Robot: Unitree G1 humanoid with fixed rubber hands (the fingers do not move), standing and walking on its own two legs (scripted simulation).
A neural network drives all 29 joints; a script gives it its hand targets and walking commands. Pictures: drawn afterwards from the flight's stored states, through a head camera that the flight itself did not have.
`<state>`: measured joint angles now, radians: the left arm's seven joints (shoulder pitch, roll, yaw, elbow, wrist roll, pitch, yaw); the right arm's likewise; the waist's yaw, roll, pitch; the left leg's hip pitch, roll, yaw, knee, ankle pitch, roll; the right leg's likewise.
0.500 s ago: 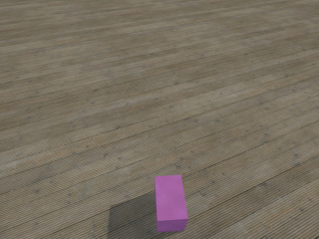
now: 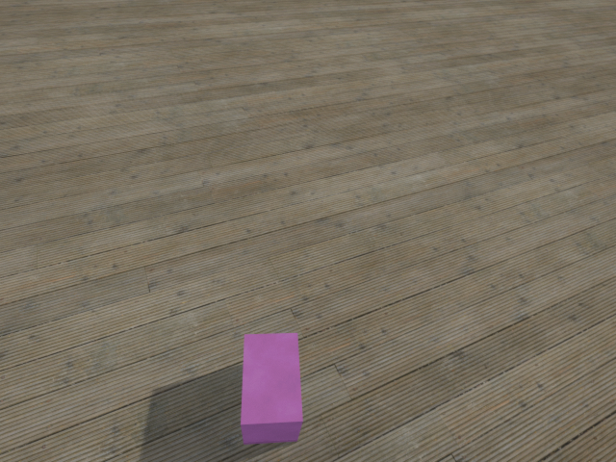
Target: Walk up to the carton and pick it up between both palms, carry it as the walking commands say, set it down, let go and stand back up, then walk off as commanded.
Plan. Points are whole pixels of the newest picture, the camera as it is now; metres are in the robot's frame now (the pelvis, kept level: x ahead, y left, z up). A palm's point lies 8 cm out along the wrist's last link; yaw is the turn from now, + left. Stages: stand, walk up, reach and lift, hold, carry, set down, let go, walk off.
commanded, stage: walk off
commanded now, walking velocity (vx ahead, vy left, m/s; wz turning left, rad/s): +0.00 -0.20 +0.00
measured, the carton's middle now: (270, 388) +0.44 +0.06 -0.66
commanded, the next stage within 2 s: stand in 1.50 s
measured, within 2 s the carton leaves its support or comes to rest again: neither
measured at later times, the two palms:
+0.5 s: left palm out of the picture +0.08 +0.12 -0.13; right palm out of the picture +0.02 -0.39 -0.15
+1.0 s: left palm out of the picture +0.07 +0.04 -0.15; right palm out of the picture +0.05 -0.43 -0.11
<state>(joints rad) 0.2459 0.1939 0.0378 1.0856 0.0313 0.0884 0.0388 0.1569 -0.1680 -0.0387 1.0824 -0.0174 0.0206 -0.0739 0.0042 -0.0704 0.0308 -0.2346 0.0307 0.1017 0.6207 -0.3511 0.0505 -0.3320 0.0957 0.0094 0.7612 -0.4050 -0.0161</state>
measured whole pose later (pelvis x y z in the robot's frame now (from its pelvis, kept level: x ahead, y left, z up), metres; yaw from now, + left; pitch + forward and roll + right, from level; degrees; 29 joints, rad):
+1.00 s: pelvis +0.05 -0.20 +0.02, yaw -2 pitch -1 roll -3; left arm 0.25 0.23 0.10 1.03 0.03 0.10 0.00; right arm 0.27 -0.10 -0.04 1.06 -0.03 0.01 -0.07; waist -0.01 -0.05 0.05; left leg -0.16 0.10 0.11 0.49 -0.30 0.01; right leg -0.44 0.00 0.11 1.02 -0.34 0.10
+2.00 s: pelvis +0.07 -0.38 +0.01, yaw -2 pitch -2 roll +0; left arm 0.28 0.15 0.04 1.11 0.02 0.01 0.05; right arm 0.25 -0.15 -0.05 1.12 -0.02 0.03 -0.03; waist -0.03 0.02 0.03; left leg -0.13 0.05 0.09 0.47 -0.31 -0.02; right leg -0.15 -0.04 -0.01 0.48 -0.30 0.03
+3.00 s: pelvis +0.06 -0.42 +0.02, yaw -3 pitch -3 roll +0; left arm 0.32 0.12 0.02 1.11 0.01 0.00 0.04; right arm 0.28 -0.07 -0.05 1.20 -0.02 0.02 -0.03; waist -0.01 -0.02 0.04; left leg -0.06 0.10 0.10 0.37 -0.25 -0.07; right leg -0.11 0.01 -0.01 0.42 -0.26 -0.02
